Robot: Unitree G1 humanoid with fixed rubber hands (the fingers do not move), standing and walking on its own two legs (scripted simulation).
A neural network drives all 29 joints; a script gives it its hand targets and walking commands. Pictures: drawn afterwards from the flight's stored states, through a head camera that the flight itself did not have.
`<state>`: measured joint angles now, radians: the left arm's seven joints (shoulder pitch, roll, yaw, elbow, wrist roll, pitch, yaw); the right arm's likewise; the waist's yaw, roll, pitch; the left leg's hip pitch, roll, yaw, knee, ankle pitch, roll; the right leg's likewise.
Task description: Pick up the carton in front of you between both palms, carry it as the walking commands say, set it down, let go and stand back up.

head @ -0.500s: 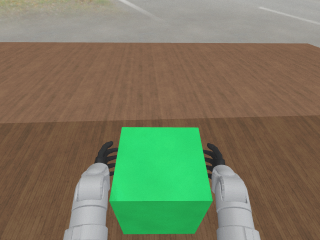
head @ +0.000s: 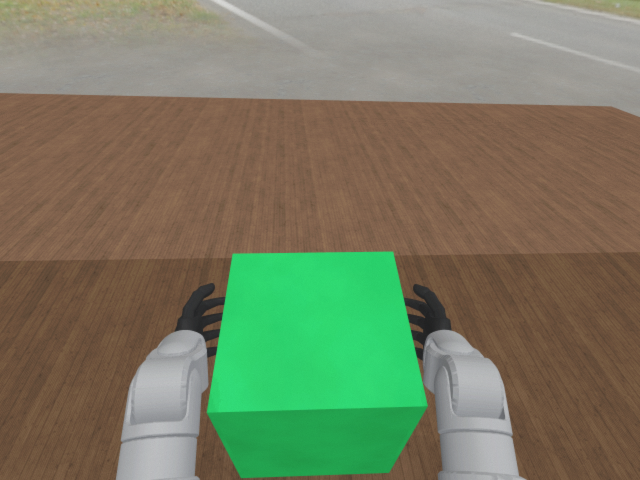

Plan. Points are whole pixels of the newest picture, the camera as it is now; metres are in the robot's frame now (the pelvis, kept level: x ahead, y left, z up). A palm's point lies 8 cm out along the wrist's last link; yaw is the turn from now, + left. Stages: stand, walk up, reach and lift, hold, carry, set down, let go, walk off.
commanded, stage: carry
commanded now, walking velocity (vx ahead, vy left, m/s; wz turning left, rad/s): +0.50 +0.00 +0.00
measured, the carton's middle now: (314, 368) +0.29 +0.01 +0.01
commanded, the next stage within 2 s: none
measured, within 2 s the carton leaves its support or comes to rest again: neither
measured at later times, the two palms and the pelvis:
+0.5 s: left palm (207, 219) +0.51 +0.19 +0.09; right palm (387, 216) +0.53 -0.11 +0.09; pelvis +0.25 +0.02 +0.00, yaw +3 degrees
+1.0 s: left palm (232, 133) +0.84 +0.20 +0.09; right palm (361, 137) +0.85 -0.10 +0.09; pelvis +0.59 +0.04 -0.01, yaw +2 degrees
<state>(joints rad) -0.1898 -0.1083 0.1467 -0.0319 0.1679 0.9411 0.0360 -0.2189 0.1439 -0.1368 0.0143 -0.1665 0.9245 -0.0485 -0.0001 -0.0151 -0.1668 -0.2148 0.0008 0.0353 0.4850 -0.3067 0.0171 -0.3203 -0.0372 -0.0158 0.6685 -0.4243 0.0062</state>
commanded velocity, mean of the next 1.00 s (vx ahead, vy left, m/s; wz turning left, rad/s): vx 0.50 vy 0.00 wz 0.00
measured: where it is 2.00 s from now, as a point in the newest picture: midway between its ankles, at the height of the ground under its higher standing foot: (290, 278)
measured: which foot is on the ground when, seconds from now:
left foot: down 0.00-0.20, up 0.22-0.52, down 0.54-1.00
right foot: up 0.00-0.16, down 0.18-0.56, up 0.58-1.00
